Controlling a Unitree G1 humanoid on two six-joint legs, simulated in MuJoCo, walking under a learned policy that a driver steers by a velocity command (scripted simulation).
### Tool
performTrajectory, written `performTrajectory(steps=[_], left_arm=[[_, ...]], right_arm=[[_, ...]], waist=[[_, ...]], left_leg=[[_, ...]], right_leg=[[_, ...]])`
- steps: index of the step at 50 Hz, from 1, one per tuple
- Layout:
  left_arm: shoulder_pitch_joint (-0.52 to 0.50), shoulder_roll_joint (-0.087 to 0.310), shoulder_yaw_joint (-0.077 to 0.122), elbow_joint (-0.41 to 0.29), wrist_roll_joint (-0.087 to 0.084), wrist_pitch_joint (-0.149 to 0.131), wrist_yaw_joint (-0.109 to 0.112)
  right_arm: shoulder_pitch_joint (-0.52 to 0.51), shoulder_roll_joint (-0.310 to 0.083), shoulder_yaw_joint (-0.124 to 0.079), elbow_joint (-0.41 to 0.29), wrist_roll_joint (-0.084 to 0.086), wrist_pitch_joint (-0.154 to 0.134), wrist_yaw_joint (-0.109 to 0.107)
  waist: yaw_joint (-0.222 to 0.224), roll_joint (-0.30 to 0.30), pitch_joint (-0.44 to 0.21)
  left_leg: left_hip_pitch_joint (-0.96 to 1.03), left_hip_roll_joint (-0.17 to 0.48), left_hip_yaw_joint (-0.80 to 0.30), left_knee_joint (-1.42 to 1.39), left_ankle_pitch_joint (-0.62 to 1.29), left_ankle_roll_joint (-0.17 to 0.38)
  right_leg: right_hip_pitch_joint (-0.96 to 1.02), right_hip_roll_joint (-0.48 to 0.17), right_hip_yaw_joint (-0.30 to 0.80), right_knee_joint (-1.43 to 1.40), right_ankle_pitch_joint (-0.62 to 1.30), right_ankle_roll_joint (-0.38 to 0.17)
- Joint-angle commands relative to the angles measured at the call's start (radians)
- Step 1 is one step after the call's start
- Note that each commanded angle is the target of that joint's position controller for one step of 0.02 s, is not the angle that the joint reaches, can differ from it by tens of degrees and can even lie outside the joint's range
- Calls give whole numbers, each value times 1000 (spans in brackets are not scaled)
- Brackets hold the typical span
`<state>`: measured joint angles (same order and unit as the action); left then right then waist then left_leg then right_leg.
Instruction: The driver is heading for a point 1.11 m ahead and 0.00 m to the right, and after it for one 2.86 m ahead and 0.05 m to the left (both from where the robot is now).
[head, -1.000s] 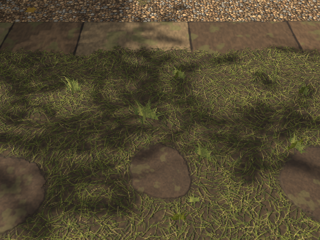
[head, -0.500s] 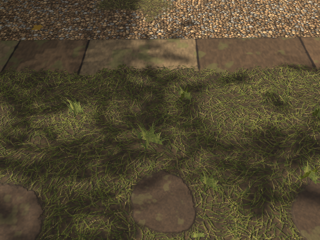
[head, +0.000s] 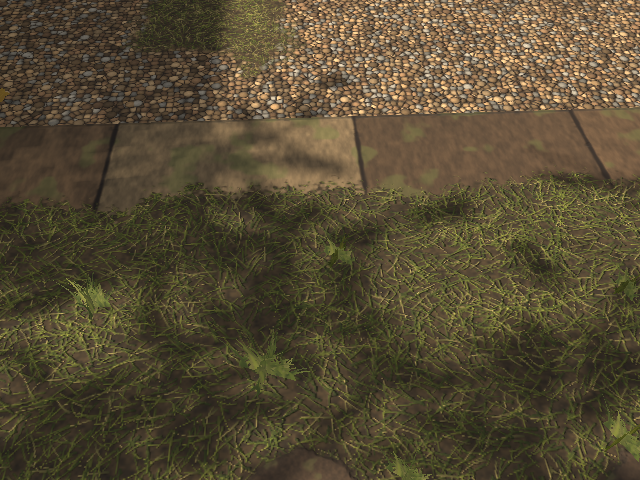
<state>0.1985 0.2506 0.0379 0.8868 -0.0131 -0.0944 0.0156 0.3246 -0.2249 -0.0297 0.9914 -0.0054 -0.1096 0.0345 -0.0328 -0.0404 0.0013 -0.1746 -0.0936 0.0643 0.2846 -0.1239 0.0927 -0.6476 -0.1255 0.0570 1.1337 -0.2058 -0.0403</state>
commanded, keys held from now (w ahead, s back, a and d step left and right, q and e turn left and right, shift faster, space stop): w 1.00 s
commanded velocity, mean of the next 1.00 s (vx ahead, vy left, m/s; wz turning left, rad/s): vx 0.50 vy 0.00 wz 0.00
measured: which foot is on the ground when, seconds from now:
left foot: down 0.00-0.32, up 0.34-0.84, down 0.86-1.00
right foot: up 0.00-0.28, down 0.30-0.86, up 0.88-1.00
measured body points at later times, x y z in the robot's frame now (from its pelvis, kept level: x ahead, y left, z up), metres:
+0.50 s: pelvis +0.27 -0.08 +0.00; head +0.29 -0.10 +0.45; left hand +0.33 +0.18 -0.12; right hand +0.36 -0.35 -0.14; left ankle +0.27 +0.08 -0.66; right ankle +0.29 -0.16 -0.74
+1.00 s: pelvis +0.55 -0.01 -0.01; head +0.57 +0.00 +0.44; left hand +0.57 +0.25 -0.15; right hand +0.67 -0.27 -0.13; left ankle +0.61 +0.07 -0.74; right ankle +0.44 -0.16 -0.65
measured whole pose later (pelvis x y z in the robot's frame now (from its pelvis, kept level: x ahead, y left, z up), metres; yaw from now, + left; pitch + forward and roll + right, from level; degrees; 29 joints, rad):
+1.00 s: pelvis +0.55 -0.01 -0.01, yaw +1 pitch +2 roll +0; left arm 0.31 0.25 0.05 0.97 -0.02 -0.10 0.00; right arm 0.16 -0.24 -0.05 0.90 0.00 -0.10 0.04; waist 0.00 -0.02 0.03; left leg -0.36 -0.04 0.06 0.47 -0.15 0.07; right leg -0.39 -0.04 0.03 1.18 -0.37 -0.05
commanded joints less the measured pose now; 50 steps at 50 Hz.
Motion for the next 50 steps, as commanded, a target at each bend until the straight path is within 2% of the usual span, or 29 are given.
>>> performTrajectory(steps=[1,5,10,12,13,14,15,16,17,18,19,20,22,23,25,28,32,38,40,41,42,43,44,45,46,47,48,49,50], left_arm=[[33,42,12,-42,12,6,7],[-124,29,6,-83,4,-5,-5],[-250,41,2,-131,-10,-14,-35],[-234,61,8,-139,-10,-23,-46],[-187,77,16,-130,-9,-27,-48],[-80,107,34,-100,-7,-30,-46],[112,169,62,-45,-5,-32,-39],[275,286,90,-19,16,-28,-33],[310,249,80,-4,12,-23,-39],[236,172,56,-17,7,-26,-41],[142,129,42,-41,6,-24,-40],[65,101,31,-53,9,-23,-45],[23,63,20,-48,18,-25,-53],[40,66,21,-35,18,-28,-54],[77,95,29,-11,18,-32,-47],[129,111,33,14,17,-23,-29],[182,125,33,37,8,-14,-15],[259,136,42,90,-3,8,-5],[243,148,48,92,-5,16,-1],[224,158,51,88,-4,20,-1],[200,160,51,83,-3,26,-1],[188,137,41,74,4,29,-1],[207,103,24,47,25,26,-1],[335,-36,-12,57,10,0,-16],[258,81,13,62,-16,-23,-19],[159,129,27,29,-33,-36,-21],[110,126,28,19,-28,-36,-12],[88,117,36,16,-11,-29,-5],[114,97,39,19,-7,-15,-4]], right_arm=[[-39,-133,-21,-56,2,-16,-20],[39,-160,-26,-39,17,-4,-34],[113,-170,-31,-6,26,16,-36],[106,-181,-37,-3,27,26,-39],[89,-189,-40,-6,27,32,-39],[67,-184,-37,-13,24,37,-39],[57,-150,-23,-27,12,39,-39],[129,-58,7,-56,0,23,-34],[166,-29,19,-42,18,-4,-28],[89,-144,-10,-56,42,-21,-24],[9,-165,-15,-80,50,-27,-24],[-29,-152,-18,-85,39,-22,-30],[-14,-118,-25,-81,23,6,-36],[2,-95,-23,-75,21,17,-37],[-21,-89,-26,-88,18,29,-40],[-140,-87,-30,-129,10,30,-40],[-282,-66,-23,-168,15,22,-29],[-424,-73,-17,-226,26,8,1],[-404,-90,-22,-230,27,1,11],[-357,-109,-31,-219,27,-2,11],[-255,-137,-48,-190,25,-3,8],[-75,-187,-75,-134,24,-2,1],[109,-273,-95,-99,11,3,-11],[132,-301,-95,-85,5,5,-1],[93,-206,-71,-93,16,2,-1],[3,-165,-59,-111,20,0,-4],[-81,-145,-50,-129,14,-2,-3],[-125,-117,-43,-134,6,-3,1],[-134,-98,-36,-127,-4,-6,3]], waist=[[46,77,53],[-10,80,53],[-49,95,81],[-26,107,71],[6,118,48],[66,115,-12],[142,81,-137],[151,-126,-305],[140,-261,-391],[135,-161,-262],[109,-96,-164],[77,-23,-94],[25,-38,-43],[16,-39,-36],[7,-23,-11],[30,-10,18],[72,-18,49],[102,-21,99],[77,-33,79],[47,-48,47],[-11,-55,-16],[-87,-35,-124],[-129,119,-281],[-48,372,-396],[-78,247,-320],[-61,192,-183],[-24,91,-115],[4,72,-63],[36,100,-58]], left_leg=[[-93,284,-217,-203,64,172],[-10,267,-167,-187,80,127],[141,324,-179,-118,55,113],[187,349,-193,-66,95,98],[191,348,-187,-14,188,87],[177,311,-154,111,355,65],[74,248,-100,349,396,34],[-288,117,-19,756,80,-36],[-521,29,-122,971,-422,-51],[-615,99,-187,1062,-384,-29],[-616,154,-160,1045,-288,-15],[-572,194,-139,982,-207,-21],[-467,235,-137,883,-124,-31],[-445,235,-127,865,-107,-38],[-483,238,-120,809,-52,-52],[-568,240,-116,647,77,-72],[-530,208,-84,415,230,-72],[-555,182,-76,265,158,-40],[-488,163,-61,236,85,-16],[-396,136,-38,229,55,-2],[-244,98,-6,215,51,18],[11,99,-15,226,76,50],[328,316,-281,234,81,118],[598,499,-760,77,-115,271],[538,463,-758,23,-200,224],[396,434,-598,7,-143,177],[240,400,-483,-19,-32,153],[121,361,-399,-50,45,142],[57,337,-347,-80,74,134]], right_leg=[[-31,-43,3,-144,151,28],[-4,1,-34,-424,301,36],[-2,31,-44,-574,226,19],[46,46,-51,-616,147,-9],[122,66,-69,-635,118,-25],[269,100,-96,-658,105,-48],[534,65,-53,-641,128,-90],[938,-194,322,-659,91,-222],[1066,-295,679,-821,-31,-308],[961,-261,585,-837,-66,-255],[819,-223,426,-848,-2,-215],[677,-176,315,-886,83,-196],[530,-110,192,-951,154,-171],[501,-98,159,-969,201,-178],[492,-92,108,-992,289,-190],[531,-90,67,-1008,334,-185],[549,-65,11,-1029,274,-156],[721,-131,16,-967,279,-147],[753,-146,15,-915,371,-132],[752,-140,6,-862,508,-121],[733,-112,-21,-746,673,-104],[639,-55,-60,-537,696,-74],[400,24,-107,-188,338,-37],[33,201,-23,106,-354,10],[-74,142,84,213,-360,-11],[-121,92,55,208,-264,-27],[-70,36,28,159,-163,-24],[-24,7,19,102,-109,-20],[37,-17,26,68,-74,-19]])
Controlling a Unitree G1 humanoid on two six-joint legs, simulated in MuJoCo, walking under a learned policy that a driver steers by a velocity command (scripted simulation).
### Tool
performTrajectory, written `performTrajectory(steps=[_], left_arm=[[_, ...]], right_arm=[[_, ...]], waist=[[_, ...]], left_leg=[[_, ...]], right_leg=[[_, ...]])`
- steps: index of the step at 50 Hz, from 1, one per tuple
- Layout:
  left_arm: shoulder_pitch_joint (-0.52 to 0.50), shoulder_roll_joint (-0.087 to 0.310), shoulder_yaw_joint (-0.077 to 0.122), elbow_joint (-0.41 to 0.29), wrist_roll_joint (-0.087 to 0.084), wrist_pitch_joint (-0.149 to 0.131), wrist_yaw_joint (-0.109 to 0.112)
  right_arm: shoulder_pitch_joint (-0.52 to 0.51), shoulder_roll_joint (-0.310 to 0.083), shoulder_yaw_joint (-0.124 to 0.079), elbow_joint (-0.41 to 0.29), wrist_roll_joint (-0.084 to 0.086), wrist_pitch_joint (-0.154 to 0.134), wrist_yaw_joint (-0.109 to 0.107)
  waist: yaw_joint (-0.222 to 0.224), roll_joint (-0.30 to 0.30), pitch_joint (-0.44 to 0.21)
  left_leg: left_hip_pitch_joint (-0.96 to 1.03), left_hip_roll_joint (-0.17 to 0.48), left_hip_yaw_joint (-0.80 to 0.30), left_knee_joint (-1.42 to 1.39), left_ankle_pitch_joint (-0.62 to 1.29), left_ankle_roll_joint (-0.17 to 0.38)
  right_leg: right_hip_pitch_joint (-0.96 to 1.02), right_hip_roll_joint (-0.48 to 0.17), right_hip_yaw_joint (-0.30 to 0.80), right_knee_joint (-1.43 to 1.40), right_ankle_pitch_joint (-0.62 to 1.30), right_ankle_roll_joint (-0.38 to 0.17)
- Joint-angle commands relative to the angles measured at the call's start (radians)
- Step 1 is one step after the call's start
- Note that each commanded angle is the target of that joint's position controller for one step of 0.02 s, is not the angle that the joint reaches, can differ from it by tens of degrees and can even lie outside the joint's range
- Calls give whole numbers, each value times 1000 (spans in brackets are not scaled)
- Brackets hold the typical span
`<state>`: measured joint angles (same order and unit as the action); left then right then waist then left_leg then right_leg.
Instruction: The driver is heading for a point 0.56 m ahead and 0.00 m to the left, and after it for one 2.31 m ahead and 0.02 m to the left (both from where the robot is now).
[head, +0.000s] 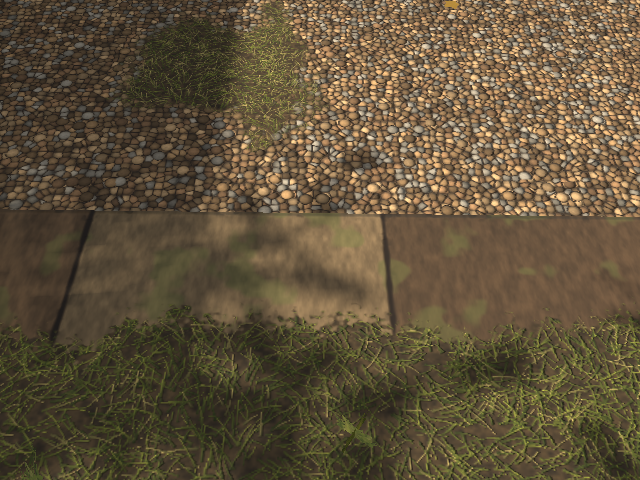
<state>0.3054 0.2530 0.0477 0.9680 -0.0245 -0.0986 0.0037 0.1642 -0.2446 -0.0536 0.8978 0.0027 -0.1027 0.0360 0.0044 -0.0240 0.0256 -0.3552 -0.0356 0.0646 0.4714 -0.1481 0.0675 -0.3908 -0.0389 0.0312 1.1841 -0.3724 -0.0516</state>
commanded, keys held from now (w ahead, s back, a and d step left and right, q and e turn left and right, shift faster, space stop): w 1.00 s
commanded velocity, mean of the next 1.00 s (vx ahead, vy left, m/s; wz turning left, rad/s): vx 0.50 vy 0.00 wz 0.00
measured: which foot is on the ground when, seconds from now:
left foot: down 0.00-0.46, up 0.48-0.98, down 1.00-1.00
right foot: up 0.00-0.42, down 0.44-1.00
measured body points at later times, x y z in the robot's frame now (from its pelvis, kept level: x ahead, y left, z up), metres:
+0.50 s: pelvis +0.27 -0.06 -0.01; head +0.31 -0.07 +0.44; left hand +0.46 +0.19 -0.11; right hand +0.24 -0.32 -0.16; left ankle +0.09 +0.08 -0.68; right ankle +0.38 -0.15 -0.74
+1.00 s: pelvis +0.55 -0.02 -0.01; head +0.58 -0.02 +0.44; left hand +0.50 +0.24 -0.15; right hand +0.76 -0.26 -0.11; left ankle +0.68 +0.08 -0.74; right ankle +0.38 -0.15 -0.73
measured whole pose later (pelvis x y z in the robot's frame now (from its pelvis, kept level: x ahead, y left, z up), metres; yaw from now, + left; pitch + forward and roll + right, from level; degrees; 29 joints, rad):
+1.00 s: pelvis +0.55 -0.02 -0.01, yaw +0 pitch +2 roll -2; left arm 0.41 0.25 0.07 1.02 -0.02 -0.06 0.01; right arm 0.01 -0.23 -0.05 0.86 0.02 -0.09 0.04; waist 0.07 0.02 0.01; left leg -0.50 0.04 0.03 0.49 -0.04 0.08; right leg 0.08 0.01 -0.05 0.31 -0.42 0.00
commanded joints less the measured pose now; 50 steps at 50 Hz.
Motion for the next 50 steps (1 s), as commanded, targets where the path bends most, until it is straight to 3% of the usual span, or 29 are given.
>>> performTrajectory(steps=[1,2,5,7,11,16,19,20,21,22,23,24,25,26,27,29,31,33,35,39,45,48,49,50], left_arm=[[26,70,28,-58,5,2,8],[32,56,27,-57,6,12,10],[-66,63,33,-93,17,23,15],[-135,58,33,-116,21,21,12],[-267,35,23,-151,15,12,-2],[-400,37,11,-202,4,2,-30],[-378,64,17,-212,1,-9,-45],[-319,87,28,-198,3,-11,-45],[-191,119,48,-160,6,-11,-42],[-4,176,72,-106,12,-11,-33],[142,271,95,-79,34,-5,-25],[154,231,79,-71,22,-1,-29],[79,168,57,-82,13,-3,-29],[-6,130,46,-104,15,-3,-27],[-77,106,37,-112,23,-4,-31],[-123,65,24,-110,35,-11,-38],[-95,83,28,-90,31,-18,-36],[-62,113,35,-74,32,-19,-23],[-25,121,36,-60,29,-13,-11],[33,128,35,-36,19,-6,1],[119,143,44,19,9,17,7],[88,164,54,20,5,29,12],[62,165,53,14,4,34,12],[54,138,43,6,9,37,12]], right_arm=[[36,-73,-12,-24,-13,-14,3],[53,-83,-14,-12,-9,-17,0],[102,-126,-24,11,-8,-16,-18],[136,-129,-23,24,-5,-8,-30],[194,-136,-21,46,4,0,-39],[273,-147,-26,91,11,20,-43],[256,-164,-36,97,15,32,-49],[233,-174,-39,92,15,36,-50],[206,-169,-37,86,16,40,-50],[197,-141,-25,72,8,41,-49],[288,-49,3,53,-1,27,-43],[306,-26,14,67,8,1,-35],[229,-122,-11,50,34,-17,-29],[151,-139,-14,28,45,-26,-29],[111,-127,-18,21,35,-24,-36],[140,-97,-27,32,19,6,-45],[153,-65,-25,35,15,26,-48],[86,-75,-30,11,8,32,-52],[13,-74,-33,-12,1,31,-50],[-117,-50,-23,-47,6,22,-37],[-263,-54,-10,-105,18,9,-6],[-196,-94,-23,-100,20,-1,4],[-97,-121,-39,-72,17,-3,2],[80,-173,-65,-15,13,-3,-5]], waist=[[10,95,-76],[17,94,-62],[6,70,-13],[-11,67,-1],[-52,77,26],[-92,80,68],[-54,103,46],[-16,119,7],[54,116,-67],[126,84,-190],[114,-119,-349],[107,-240,-434],[103,-170,-306],[81,-106,-193],[47,-35,-113],[-12,-55,-68],[-27,-52,-48],[-22,-34,-16],[-4,-27,0],[34,-35,25],[72,-37,70],[16,-66,24],[-43,-70,-36],[-115,-46,-145]], left_leg=[[205,265,-317,-293,113,163],[181,258,-285,-312,139,171],[185,258,-234,-350,195,179],[216,248,-204,-356,213,165],[247,217,-138,-364,194,131],[397,272,-141,-309,203,130],[458,305,-145,-231,341,108],[455,297,-133,-168,493,96],[426,258,-99,-27,639,75],[286,203,-60,203,580,42],[-101,62,-8,600,182,-26],[-292,-27,-130,807,-408,-38],[-390,43,-186,892,-383,-18],[-399,98,-154,872,-296,-4],[-360,140,-133,801,-213,-5],[-246,183,-139,706,-134,-7],[-231,191,-127,651,-99,-20],[-301,197,-125,557,-12,-39],[-355,195,-123,446,93,-54],[-327,160,-89,225,253,-58],[-350,129,-77,71,181,-33],[-207,88,-46,33,76,6],[-56,51,-13,14,74,27],[198,52,-21,26,97,60]], right_leg=[[-191,-110,48,-11,107,-4],[-190,-114,39,-37,116,2],[-290,-125,30,-165,230,31],[-334,-121,24,-273,331,43],[-300,-83,-13,-495,482,41],[-330,-54,-28,-627,424,24],[-251,-29,-40,-673,321,-14],[-147,1,-64,-682,296,-31],[33,37,-94,-703,309,-56],[322,-12,-38,-673,341,-99],[724,-270,364,-697,243,-232],[819,-372,704,-860,156,-303],[717,-336,600,-877,100,-252],[563,-298,446,-895,143,-213],[406,-256,342,-935,210,-191],[246,-199,228,-1000,277,-168],[195,-185,174,-1041,326,-185],[204,-184,141,-1067,362,-191],[237,-179,113,-1077,387,-181],[265,-149,44,-1084,378,-148],[436,-213,43,-1016,405,-141],[477,-231,39,-916,618,-113],[460,-202,10,-803,785,-94],[371,-144,-32,-597,816,-64]])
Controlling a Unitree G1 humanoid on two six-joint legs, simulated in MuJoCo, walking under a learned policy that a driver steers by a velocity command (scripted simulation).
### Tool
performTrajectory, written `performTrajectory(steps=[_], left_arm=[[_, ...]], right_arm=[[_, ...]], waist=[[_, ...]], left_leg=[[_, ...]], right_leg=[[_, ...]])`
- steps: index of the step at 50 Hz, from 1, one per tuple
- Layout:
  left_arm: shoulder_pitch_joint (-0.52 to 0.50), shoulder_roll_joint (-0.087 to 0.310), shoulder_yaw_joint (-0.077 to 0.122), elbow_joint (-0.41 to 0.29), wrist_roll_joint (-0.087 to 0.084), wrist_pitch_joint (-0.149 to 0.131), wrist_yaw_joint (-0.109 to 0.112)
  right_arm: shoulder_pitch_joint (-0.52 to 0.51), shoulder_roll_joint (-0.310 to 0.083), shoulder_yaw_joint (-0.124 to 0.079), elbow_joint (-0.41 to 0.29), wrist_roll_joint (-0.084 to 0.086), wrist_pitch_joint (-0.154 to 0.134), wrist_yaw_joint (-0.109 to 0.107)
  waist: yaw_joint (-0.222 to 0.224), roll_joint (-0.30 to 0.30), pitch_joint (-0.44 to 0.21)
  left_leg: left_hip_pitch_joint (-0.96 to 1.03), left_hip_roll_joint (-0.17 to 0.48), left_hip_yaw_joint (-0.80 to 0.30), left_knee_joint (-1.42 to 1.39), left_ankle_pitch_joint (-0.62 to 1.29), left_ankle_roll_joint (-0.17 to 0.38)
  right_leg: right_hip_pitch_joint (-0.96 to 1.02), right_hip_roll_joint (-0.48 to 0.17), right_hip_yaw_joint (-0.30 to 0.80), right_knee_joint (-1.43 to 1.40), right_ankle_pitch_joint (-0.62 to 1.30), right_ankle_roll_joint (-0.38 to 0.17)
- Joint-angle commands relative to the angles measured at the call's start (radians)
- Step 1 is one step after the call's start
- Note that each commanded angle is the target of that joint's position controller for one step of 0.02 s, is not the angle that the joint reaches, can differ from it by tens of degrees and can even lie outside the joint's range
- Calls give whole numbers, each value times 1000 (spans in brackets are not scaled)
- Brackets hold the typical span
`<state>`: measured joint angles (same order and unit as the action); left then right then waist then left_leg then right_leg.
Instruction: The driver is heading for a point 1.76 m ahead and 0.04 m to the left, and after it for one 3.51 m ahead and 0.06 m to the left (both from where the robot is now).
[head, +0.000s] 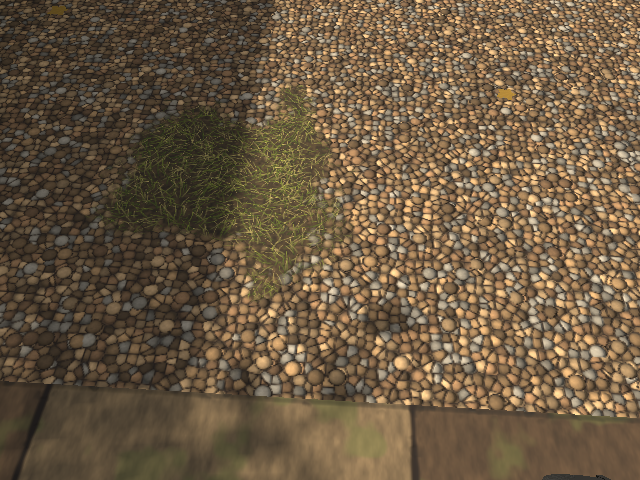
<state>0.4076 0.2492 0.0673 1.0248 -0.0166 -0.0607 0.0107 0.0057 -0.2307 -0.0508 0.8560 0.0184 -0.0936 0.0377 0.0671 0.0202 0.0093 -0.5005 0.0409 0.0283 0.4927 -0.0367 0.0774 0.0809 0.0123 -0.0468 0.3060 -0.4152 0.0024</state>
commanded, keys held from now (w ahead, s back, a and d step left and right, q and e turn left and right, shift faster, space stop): w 1.00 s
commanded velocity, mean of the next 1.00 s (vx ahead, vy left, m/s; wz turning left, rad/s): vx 0.50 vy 0.00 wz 0.00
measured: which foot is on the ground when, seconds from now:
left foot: down 0.00-0.58, up 0.60-1.00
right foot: down 0.00-0.00, up 0.02-0.54, down 0.56-1.00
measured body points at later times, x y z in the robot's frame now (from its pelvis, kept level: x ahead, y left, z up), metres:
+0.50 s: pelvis +0.27 +0.01 +0.01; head +0.29 +0.01 +0.46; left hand +0.47 +0.23 -0.09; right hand +0.23 -0.26 -0.13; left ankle +0.13 +0.11 -0.72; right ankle +0.45 -0.13 -0.70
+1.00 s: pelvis +0.54 -0.03 +0.02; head +0.56 -0.03 +0.47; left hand +0.52 +0.23 -0.12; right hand +0.73 -0.27 -0.09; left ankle +0.74 +0.14 -0.67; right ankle +0.45 -0.12 -0.72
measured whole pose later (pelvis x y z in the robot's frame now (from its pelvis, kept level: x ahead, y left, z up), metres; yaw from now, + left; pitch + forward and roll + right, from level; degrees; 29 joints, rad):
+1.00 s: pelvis +0.54 -0.03 +0.02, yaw +0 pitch +2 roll -2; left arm 0.36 0.23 0.05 1.01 -0.01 -0.09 0.00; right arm 0.04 -0.25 -0.07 0.90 0.01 -0.07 0.01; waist 0.07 0.04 0.00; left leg -0.66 0.11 -0.02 0.61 0.08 0.01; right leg 0.02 0.06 -0.06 0.19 -0.24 -0.05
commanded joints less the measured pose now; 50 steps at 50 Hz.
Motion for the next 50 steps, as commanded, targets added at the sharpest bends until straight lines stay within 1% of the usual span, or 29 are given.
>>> performTrajectory(steps=[1,2,3,4,5,6,7,9,12,14,18,23,25,26,27,28,29,30,31,32,33,34,35,36,38,40,42,46,50], left_arm=[[-28,104,5,-76,24,-2,5],[88,-24,-28,-71,13,-28,-7],[8,92,-4,-67,-12,-50,-12],[-87,134,7,-97,-29,-63,-14],[-131,129,8,-103,-25,-64,-6],[-151,122,16,-105,-10,-58,0],[-128,104,18,-101,-6,-44,0],[-107,66,17,-96,-4,-23,2],[-202,71,21,-131,8,-12,6],[-264,64,20,-150,12,-14,2],[-397,41,7,-185,5,-21,-13],[-517,48,-4,-234,-5,-32,-41],[-501,69,1,-241,-7,-39,-51],[-456,89,9,-232,-6,-41,-52],[-362,116,24,-206,-3,-42,-50],[-189,164,50,-150,1,-41,-44],[-3,243,70,-113,13,-39,-34],[33,282,74,-92,11,-36,-42],[8,186,46,-102,4,-38,-42],[-82,149,34,-120,3,-41,-38],[-165,130,25,-139,10,-44,-38],[-212,103,18,-144,20,-46,-41],[-227,81,10,-141,30,-50,-43],[-224,74,8,-134,29,-51,-45],[-195,99,13,-118,23,-55,-37],[-160,127,19,-104,23,-53,-24],[-129,131,18,-93,20,-47,-13],[-69,135,16,-70,11,-41,-5],[2,142,20,-31,4,-25,-3]], right_arm=[[421,-271,-88,60,-14,-8,-18],[444,-300,-88,77,-15,-7,-8],[408,-204,-62,67,-5,-9,-7],[321,-163,-49,48,-4,-12,-11],[240,-144,-40,30,-11,-14,-10],[195,-116,-33,25,-21,-15,-8],[184,-96,-25,29,-30,-17,-6],[207,-101,-26,46,-25,-21,-8],[255,-146,-35,67,-23,-20,-26],[284,-147,-33,78,-21,-13,-37],[343,-152,-31,100,-11,-8,-44],[418,-165,-39,144,-4,14,-48],[407,-177,-46,149,-1,23,-53],[388,-187,-49,145,0,27,-54],[362,-191,-50,139,2,31,-55],[350,-167,-41,131,-1,35,-54],[368,-134,-24,107,-22,35,-55],[491,4,13,111,-17,11,-41],[414,-107,-11,116,7,-12,-36],[318,-153,-24,83,27,-27,-33],[269,-150,-25,75,25,-30,-40],[248,-143,-33,74,10,-24,-47],[272,-126,-35,78,6,-11,-48],[290,-103,-34,84,5,2,-49],[276,-85,-35,79,2,18,-52],[201,-93,-38,52,-8,24,-55],[138,-89,-39,32,-13,22,-51],[9,-66,-26,-2,-8,13,-37],[-99,-65,-15,-41,1,6,-16]], waist=[[-218,66,-288],[-145,316,-391],[-175,191,-320],[-163,140,-190],[-129,45,-123],[-102,26,-69],[-71,50,-63],[-51,56,-44],[-62,29,5],[-75,28,17],[-117,37,48],[-146,41,87],[-120,55,73],[-90,70,43],[-34,80,-16],[40,60,-119],[86,-72,-273],[10,-335,-390],[45,-220,-342],[31,-178,-204],[-1,-88,-128],[-29,-64,-72],[-63,-86,-64],[-77,-95,-58],[-86,-89,-26],[-74,-69,6],[-60,-68,19],[-20,-76,47],[14,-74,82]], left_leg=[[655,192,-247,18,-7,119],[916,366,-716,-138,-203,269],[864,329,-708,-186,-307,225],[732,298,-556,-200,-260,180],[584,264,-446,-226,-156,158],[466,229,-366,-257,-78,149],[400,207,-316,-286,-42,142],[345,190,-256,-331,-1,153],[348,191,-205,-372,60,163],[370,175,-164,-378,86,147],[387,142,-90,-388,70,116],[546,205,-94,-327,99,112],[594,230,-97,-275,192,97],[601,228,-90,-226,318,85],[588,205,-65,-121,486,68],[512,149,-26,75,532,39],[283,81,20,407,214,3],[-95,-108,-35,718,-498,-51],[-202,-57,-158,831,-540,-29],[-262,-7,-134,839,-451,-12],[-223,47,-107,795,-353,-11],[-179,77,-100,738,-296,-15],[-114,103,-108,701,-259,-14],[-84,109,-106,670,-246,-18],[-101,120,-93,600,-211,-33],[-174,125,-90,499,-119,-55],[-211,120,-84,390,-10,-68],[-169,79,-42,179,146,-70],[-193,55,-30,71,116,-58]], right_leg=[[-330,-118,-5,628,512,-78],[-696,59,70,913,-151,-32],[-806,0,177,1020,-160,-51],[-856,-50,152,1020,-64,-68],[-810,-104,125,973,33,-67],[-766,-133,118,914,89,-63],[-705,-156,125,880,125,-62],[-675,-167,114,819,147,-52],[-769,-175,105,683,267,-22],[-799,-169,98,574,375,-10],[-751,-127,55,360,525,-11],[-781,-103,50,237,458,-35],[-735,-88,43,208,385,-61],[-655,-64,25,200,351,-76],[-511,-28,-7,184,346,-96],[-269,-17,-10,187,371,-127],[52,-217,225,211,383,-194],[340,-414,706,67,172,-347],[301,-382,734,4,63,-304],[168,-354,586,-13,103,-261],[15,-321,475,-41,205,-241],[-109,-289,394,-72,287,-234],[-181,-264,340,-100,325,-225],[-216,-249,308,-126,335,-227],[-255,-242,256,-167,368,-239],[-243,-244,228,-192,400,-243],[-218,-230,189,-199,429,-228],[-198,-195,111,-205,431,-196],[-78,-236,105,-166,445,-197]])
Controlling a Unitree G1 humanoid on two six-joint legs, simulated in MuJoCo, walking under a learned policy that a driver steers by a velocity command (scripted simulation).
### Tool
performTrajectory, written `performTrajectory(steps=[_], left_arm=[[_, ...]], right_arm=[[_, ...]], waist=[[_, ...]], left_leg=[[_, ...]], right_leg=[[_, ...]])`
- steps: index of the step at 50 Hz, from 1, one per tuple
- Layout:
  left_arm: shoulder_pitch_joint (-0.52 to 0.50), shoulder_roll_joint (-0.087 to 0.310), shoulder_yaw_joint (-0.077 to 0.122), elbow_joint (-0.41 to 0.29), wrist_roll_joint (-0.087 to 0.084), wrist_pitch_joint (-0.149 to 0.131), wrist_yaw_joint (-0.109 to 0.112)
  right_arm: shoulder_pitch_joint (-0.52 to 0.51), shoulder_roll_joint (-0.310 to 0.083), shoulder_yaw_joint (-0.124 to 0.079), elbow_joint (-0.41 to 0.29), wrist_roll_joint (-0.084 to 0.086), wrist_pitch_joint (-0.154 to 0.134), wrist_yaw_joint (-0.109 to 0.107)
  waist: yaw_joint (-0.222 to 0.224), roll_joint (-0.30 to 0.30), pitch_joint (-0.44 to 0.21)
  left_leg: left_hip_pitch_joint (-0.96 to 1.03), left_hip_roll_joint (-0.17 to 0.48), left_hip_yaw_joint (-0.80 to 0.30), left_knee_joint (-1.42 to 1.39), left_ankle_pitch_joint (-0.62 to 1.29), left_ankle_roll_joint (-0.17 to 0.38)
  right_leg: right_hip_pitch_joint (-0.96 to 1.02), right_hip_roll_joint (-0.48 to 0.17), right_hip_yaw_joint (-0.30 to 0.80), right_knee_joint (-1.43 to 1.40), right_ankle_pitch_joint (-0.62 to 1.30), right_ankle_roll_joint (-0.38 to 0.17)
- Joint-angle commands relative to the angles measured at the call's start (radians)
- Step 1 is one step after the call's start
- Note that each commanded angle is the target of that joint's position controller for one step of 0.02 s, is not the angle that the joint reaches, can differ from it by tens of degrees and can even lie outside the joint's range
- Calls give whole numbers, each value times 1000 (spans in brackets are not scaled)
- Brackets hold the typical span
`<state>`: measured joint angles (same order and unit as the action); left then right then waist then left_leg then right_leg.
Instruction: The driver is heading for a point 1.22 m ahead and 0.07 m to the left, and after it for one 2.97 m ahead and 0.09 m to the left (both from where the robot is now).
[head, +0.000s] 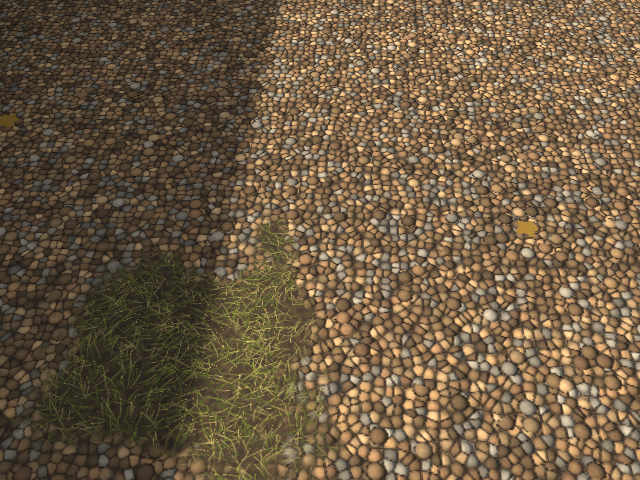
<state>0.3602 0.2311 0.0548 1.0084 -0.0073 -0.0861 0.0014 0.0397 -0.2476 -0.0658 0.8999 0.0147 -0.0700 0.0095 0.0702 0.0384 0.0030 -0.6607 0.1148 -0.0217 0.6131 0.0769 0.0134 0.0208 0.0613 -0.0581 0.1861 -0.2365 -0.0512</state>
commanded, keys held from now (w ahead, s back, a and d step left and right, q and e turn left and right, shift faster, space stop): w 1.00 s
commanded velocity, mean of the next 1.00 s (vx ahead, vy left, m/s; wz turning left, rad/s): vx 0.50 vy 0.00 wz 0.00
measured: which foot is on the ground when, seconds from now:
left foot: up 0.00-0.12, down 0.14-0.70, up 0.72-1.00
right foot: down 0.00-0.14, up 0.16-0.66, down 0.68-1.00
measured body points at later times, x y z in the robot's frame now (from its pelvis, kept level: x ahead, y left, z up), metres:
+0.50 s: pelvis +0.28 +0.06 +0.00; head +0.30 +0.06 +0.45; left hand +0.45 +0.31 -0.11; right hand +0.27 -0.21 -0.13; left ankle +0.23 +0.14 -0.74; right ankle +0.46 -0.13 -0.68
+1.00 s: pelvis +0.57 -0.01 +0.00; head +0.58 -0.02 +0.45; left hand +0.57 +0.25 -0.13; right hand +0.72 -0.28 -0.12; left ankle +0.71 +0.17 -0.67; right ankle +0.54 -0.10 -0.74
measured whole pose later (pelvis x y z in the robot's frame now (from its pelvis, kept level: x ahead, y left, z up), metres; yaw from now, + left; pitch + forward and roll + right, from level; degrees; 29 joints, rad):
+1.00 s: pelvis +0.57 -0.01 +0.00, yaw +0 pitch +1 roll -1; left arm 0.33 0.23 0.06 1.00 0.00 -0.09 -0.01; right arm 0.11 -0.27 -0.08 0.92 0.01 -0.07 -0.01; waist 0.05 0.04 0.00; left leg -0.68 0.14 -0.04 0.86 -0.07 0.02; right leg -0.09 0.06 -0.06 0.24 -0.17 -0.07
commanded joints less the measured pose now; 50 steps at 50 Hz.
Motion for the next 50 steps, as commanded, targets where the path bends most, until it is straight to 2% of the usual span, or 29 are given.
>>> performTrajectory(steps=[1,4,5,6,7,8,9,10,11,12,14,16,18,23,29,32,33,34,35,36,37,38,39,40,41,43,45,47,50], left_arm=[[58,164,35,-8,-6,5,8],[36,185,45,-4,-10,19,14],[12,193,48,-10,-11,23,15],[-7,177,41,-16,-11,28,15],[-4,146,26,-37,2,29,15],[115,21,-11,-43,8,7,3],[71,79,1,-32,-7,-19,-3],[-23,148,21,-64,-35,-34,-7],[-81,152,21,-79,-39,-38,-1],[-110,146,28,-80,-25,-34,7],[-68,108,32,-70,-16,-6,12],[-70,83,31,-72,-12,12,14],[-144,92,35,-99,-3,17,17],[-302,70,27,-145,-2,8,2],[-458,71,11,-204,-14,-4,-30],[-402,111,23,-203,-15,-13,-41],[-314,137,37,-180,-12,-15,-40],[-144,184,63,-124,-8,-14,-34],[40,262,84,-86,4,-12,-24],[83,309,90,-63,-1,-8,-32],[64,213,61,-73,-8,-11,-33],[-23,175,49,-91,-7,-15,-29],[-105,156,40,-110,1,-18,-28],[-155,130,33,-116,12,-20,-30],[-174,105,24,-114,22,-24,-32],[-162,104,22,-101,16,-26,-31],[-129,139,30,-87,13,-28,-19],[-95,155,33,-75,12,-24,-7],[-60,153,30,-63,6,-17,3]], right_arm=[[-150,-52,1,-96,6,-21,18],[-109,-88,-8,-100,9,-30,32],[-35,-113,-21,-82,7,-32,31],[121,-153,-44,-32,3,-32,26],[312,-221,-67,14,-9,-31,17],[407,-301,-84,41,-12,-25,16],[403,-215,-55,37,-6,-24,18],[313,-172,-41,24,-2,-28,16],[223,-143,-30,1,-6,-30,16],[164,-112,-21,-6,-16,-32,19],[136,-76,-10,0,-27,-38,25],[164,-100,-14,15,-22,-41,18],[201,-131,-21,29,-21,-42,3],[272,-138,-18,52,-11,-32,-16],[368,-154,-26,102,0,-10,-22],[344,-176,-37,103,4,5,-27],[318,-180,-38,96,6,9,-28],[309,-155,-28,89,4,14,-27],[328,-120,-11,66,-16,14,-28],[449,15,26,67,-15,-9,-15],[373,-91,3,71,7,-33,-10],[277,-138,-10,38,30,-48,-6],[226,-136,-11,28,29,-52,-13],[204,-131,-18,27,14,-47,-19],[225,-116,-21,31,10,-35,-20],[248,-77,-19,38,8,-12,-22],[195,-76,-21,18,0,-1,-25],[124,-78,-23,-6,-9,0,-24],[36,-61,-17,-30,-7,-6,-14]], waist=[[11,-95,93],[-36,-122,61],[-82,-137,12],[-157,-124,-77],[-220,-48,-220],[-169,203,-357],[-192,175,-382],[-177,133,-235],[-147,59,-142],[-117,17,-74],[-63,57,-47],[-52,49,-22],[-62,25,9],[-103,26,42],[-147,22,92],[-94,48,54],[-41,56,0],[32,36,-102],[78,-90,-256],[5,-357,-368],[42,-247,-333],[30,-205,-200],[0,-118,-124],[-28,-90,-69],[-62,-110,-59],[-85,-117,-39],[-83,-99,-3],[-68,-84,19],[-45,-95,36]], left_leg=[[-39,-22,18,-68,-25,15],[60,-53,35,-107,-132,53],[180,-87,65,-117,-151,71],[391,-118,88,-131,-133,98],[709,17,-64,-93,-112,156],[1071,256,-538,-183,-301,319],[1078,269,-699,-298,-388,309],[955,238,-552,-312,-391,257],[796,202,-422,-336,-315,229],[652,165,-329,-370,-238,214],[512,115,-228,-428,-182,199],[468,106,-176,-470,-145,214],[481,112,-152,-495,-107,223],[525,74,-55,-509,-70,185],[684,132,-41,-453,-54,177],[744,158,-42,-357,143,150],[735,136,-17,-256,313,132],[670,80,24,-62,380,105],[453,13,72,264,93,68],[64,-181,31,587,-596,10],[-46,-134,-102,703,-658,31],[-110,-84,-83,717,-571,50],[-75,-30,-55,677,-474,53],[-32,1,-48,619,-415,50],[35,28,-58,581,-377,51],[71,41,-49,512,-357,41],[18,48,-40,428,-288,20],[-42,48,-36,318,-184,0],[-26,24,-10,143,-27,-9]], right_leg=[[17,-302,120,-26,285,-141],[79,-332,122,61,466,-115],[75,-319,105,143,635,-101],[29,-269,66,316,739,-76],[-167,-213,27,600,543,-42],[-585,-22,17,987,-33,34],[-704,-23,173,1119,-338,16],[-786,-81,170,1161,-281,-3],[-767,-138,137,1120,-184,-9],[-724,-173,123,1057,-114,-7],[-610,-211,129,977,-48,-4],[-611,-220,116,914,-11,10],[-683,-227,115,812,78,32],[-696,-193,83,530,318,49],[-708,-156,65,359,282,26],[-595,-122,43,321,174,-15],[-460,-86,11,305,165,-34],[-226,-68,1,306,183,-64],[90,-258,223,331,193,-129],[386,-457,704,191,-23,-283],[357,-431,752,121,-139,-244],[234,-404,609,106,-104,-202],[86,-372,499,81,-1,-184],[-41,-344,418,52,86,-179],[-115,-317,362,25,132,-169],[-176,-297,297,-23,160,-177],[-190,-297,257,-59,202,-188],[-166,-293,224,-75,236,-183],[-156,-252,144,-80,266,-151]])
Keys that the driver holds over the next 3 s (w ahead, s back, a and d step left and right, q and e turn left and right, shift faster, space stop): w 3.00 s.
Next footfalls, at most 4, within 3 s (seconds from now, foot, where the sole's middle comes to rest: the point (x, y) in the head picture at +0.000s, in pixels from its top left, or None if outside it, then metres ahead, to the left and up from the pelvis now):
0.14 left None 0.27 0.14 -0.78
0.68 right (406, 445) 0.58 -0.10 -0.78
1.24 left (306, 314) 0.89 0.14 -0.78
1.80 right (400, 222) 1.21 -0.09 -0.78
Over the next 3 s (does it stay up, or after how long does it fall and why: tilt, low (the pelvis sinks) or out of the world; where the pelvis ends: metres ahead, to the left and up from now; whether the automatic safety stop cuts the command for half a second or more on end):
stays up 1.72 -0.01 -0.01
